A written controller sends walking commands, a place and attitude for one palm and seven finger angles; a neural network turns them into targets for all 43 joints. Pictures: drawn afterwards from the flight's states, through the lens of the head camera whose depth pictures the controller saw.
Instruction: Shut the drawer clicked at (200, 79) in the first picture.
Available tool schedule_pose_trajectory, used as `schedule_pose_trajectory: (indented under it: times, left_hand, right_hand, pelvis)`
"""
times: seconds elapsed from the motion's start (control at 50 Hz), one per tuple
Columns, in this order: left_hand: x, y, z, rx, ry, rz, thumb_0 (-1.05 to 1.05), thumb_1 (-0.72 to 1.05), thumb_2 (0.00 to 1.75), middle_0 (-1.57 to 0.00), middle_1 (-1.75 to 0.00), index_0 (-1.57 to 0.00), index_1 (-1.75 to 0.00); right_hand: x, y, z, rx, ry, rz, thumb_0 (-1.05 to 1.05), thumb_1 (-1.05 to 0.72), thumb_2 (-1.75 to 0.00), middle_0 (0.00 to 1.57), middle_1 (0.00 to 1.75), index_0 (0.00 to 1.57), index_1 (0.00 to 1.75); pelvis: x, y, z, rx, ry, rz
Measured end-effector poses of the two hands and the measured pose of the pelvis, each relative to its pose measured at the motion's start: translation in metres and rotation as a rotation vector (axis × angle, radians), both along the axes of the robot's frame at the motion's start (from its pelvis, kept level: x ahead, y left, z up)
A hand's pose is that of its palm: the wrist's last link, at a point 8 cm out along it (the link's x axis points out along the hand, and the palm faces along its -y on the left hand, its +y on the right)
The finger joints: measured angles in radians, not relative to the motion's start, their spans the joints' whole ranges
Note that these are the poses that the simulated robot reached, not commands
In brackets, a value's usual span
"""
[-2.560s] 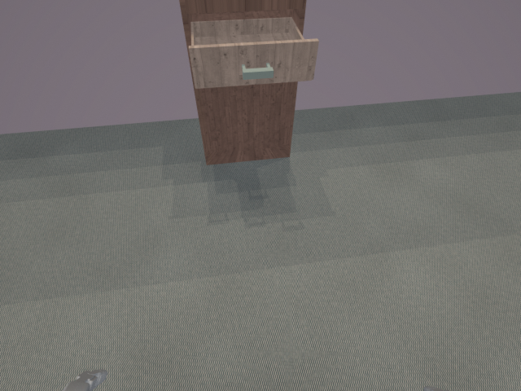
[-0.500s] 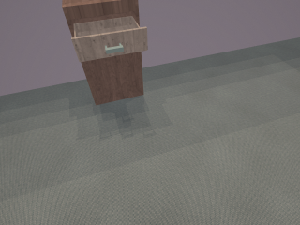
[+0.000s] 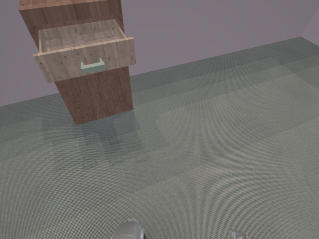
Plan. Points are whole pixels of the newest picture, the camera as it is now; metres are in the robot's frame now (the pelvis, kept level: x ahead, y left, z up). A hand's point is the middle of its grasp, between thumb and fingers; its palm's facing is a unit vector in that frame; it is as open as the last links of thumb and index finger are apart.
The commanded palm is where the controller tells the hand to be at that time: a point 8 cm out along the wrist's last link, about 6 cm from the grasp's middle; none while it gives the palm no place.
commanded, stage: walk to a spot facing it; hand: left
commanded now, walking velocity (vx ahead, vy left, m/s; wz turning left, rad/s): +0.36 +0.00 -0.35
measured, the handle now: (92, 64) +0.79 +0.41 -0.05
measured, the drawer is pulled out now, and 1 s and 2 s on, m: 0.29 0.29 0.29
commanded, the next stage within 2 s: turn to face it in 0.72 s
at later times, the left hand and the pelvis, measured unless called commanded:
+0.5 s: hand (110, 174) +0.33 +0.21 -0.15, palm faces -0.23 -0.96 -0.15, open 7.4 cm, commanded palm none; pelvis +0.19 +0.06 +0.01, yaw -16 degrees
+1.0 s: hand (148, 132) +0.52 +0.11 -0.15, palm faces -0.43 -0.87 -0.25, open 7.3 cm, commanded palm none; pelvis +0.37 -0.04 +0.01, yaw -27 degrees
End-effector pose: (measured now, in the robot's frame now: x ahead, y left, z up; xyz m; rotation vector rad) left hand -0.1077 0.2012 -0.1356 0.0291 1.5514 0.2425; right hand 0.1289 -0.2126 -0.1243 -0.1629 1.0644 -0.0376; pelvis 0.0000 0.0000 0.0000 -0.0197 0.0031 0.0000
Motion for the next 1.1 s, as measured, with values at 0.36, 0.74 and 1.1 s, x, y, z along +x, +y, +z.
schedule_pose_trajectory:
  times: [0.36,0.74,1.1]
  left_hand:
    - [0.343,0.091,0.004,0.005,-0.334,-0.296,0.00,0.91,0.90,-0.19,-0.29,-0.19,-0.30]
    - [0.594,-0.058,-0.013,-0.115,-0.423,-0.649,0.00,0.90,0.90,-0.20,-0.29,-0.20,-0.30]
    - [0.656,-0.042,0.007,0.001,-0.341,-0.575,0.00,0.91,0.90,-0.20,-0.29,-0.20,-0.30]
  right_hand:
    - [-0.034,0.033,0.011,-0.104,0.206,-0.359,-0.01,-0.94,-0.90,0.20,0.30,0.19,0.30]
    - [-0.034,0.084,-0.013,0.131,0.582,-0.657,0.01,-0.91,-0.90,0.20,0.30,0.20,0.30]
    - [0.257,-0.063,-0.001,-0.019,0.072,-0.525,0.00,-0.91,-0.90,0.20,0.30,0.19,0.30]
  pelvis:
    - [0.145,0.061,0.011,0.017,-0.033,-0.200]
    - [0.291,-0.004,-0.016,0.013,0.003,-0.399]
    - [0.405,-0.036,0.006,-0.007,-0.014,-0.417]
